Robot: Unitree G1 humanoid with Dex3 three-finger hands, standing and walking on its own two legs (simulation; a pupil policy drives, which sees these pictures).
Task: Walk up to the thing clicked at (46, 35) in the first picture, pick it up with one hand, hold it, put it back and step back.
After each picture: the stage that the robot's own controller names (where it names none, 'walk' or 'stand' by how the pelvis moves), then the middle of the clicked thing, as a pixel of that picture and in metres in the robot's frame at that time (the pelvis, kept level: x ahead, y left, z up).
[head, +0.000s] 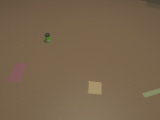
stand; (48, 38) +1.54 +0.41 -0.72
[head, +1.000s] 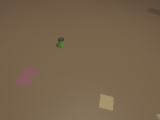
walk; (60, 42) +1.47 +0.16 -0.70
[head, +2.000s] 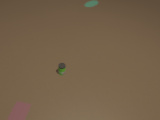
walk; (61, 69) +0.99 +0.12 -0.71
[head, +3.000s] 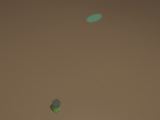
walk; (56, 106) +0.62 +0.17 -0.71
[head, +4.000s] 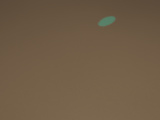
stand; out of the picture +0.42 +0.14 -0.70
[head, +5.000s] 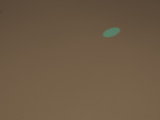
stand; out of the picture +0.38 +0.12 -0.72
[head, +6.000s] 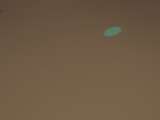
stand; out of the picture +0.40 +0.12 -0.72
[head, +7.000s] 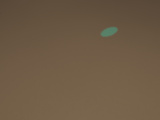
stand; out of the picture +0.40 +0.13 -0.73
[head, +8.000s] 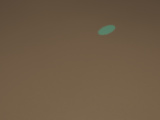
stand; out of the picture +0.38 +0.15 -0.73
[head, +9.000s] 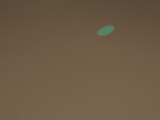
stand; out of the picture +0.38 +0.15 -0.73
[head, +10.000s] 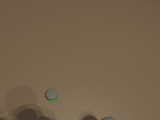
go down; (52, 96) +0.42 +0.14 -0.54
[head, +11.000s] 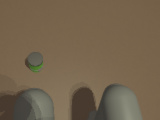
go down; (36, 62) +0.48 +0.16 -0.32
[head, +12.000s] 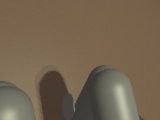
close in; out of the picture +0.47 +0.20 -0.24
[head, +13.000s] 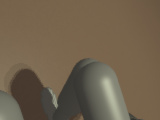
close; out of the picture +0.47 +0.22 -0.23
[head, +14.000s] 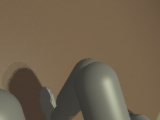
lift; out of the picture +0.44 +0.20 -0.23
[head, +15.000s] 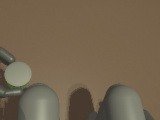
lift; (18, 77) +0.33 +0.22 -0.08
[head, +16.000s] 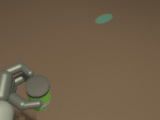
hold; (39, 94) +0.31 +0.14 +0.05
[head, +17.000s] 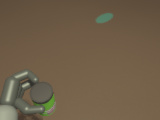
hold; (44, 99) +0.30 +0.13 +0.01
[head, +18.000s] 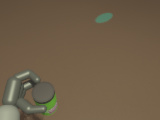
crouch; (45, 99) +0.30 +0.13 +0.01
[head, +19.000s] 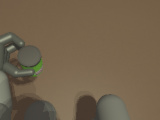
crouch; (31, 62) +0.42 +0.14 -0.07
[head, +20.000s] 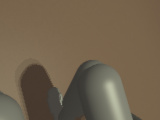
lower; out of the picture +0.44 +0.22 -0.23
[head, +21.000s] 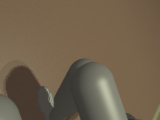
lower; out of the picture +0.45 +0.22 -0.24
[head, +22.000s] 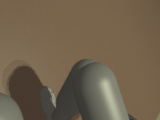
lower; out of the picture +0.45 +0.22 -0.24
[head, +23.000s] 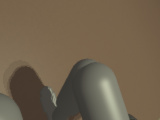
lower; out of the picture +0.45 +0.23 -0.23
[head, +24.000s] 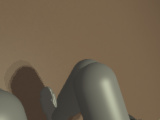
loosen; out of the picture +0.44 +0.20 -0.24
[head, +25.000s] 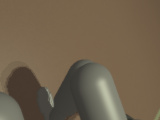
withdraw; out of the picture +0.44 +0.20 -0.25
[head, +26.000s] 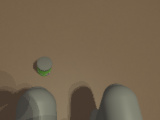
walk; (44, 66) +0.45 +0.13 -0.32
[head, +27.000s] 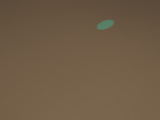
stand; out of the picture +0.36 +0.10 -0.66
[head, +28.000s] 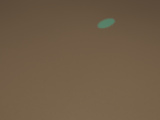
stand; out of the picture +0.37 +0.11 -0.67
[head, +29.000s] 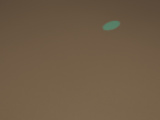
stand; out of the picture +0.37 +0.10 -0.69
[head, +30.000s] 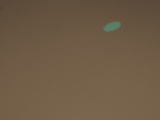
walk; out of the picture +0.38 +0.11 -0.72
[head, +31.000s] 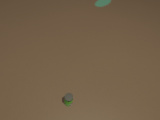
walk; (68, 99) +0.57 +0.04 -0.70
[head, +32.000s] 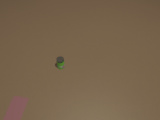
walk; (60, 63) +0.89 +0.20 -0.68
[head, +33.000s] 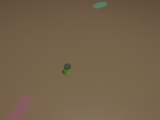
stand; (67, 69) +1.01 +0.12 -0.71
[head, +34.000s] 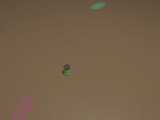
stand; (67, 70) +1.03 +0.13 -0.73
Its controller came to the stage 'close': yes
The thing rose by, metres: 0.72
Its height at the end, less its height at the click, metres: +0.00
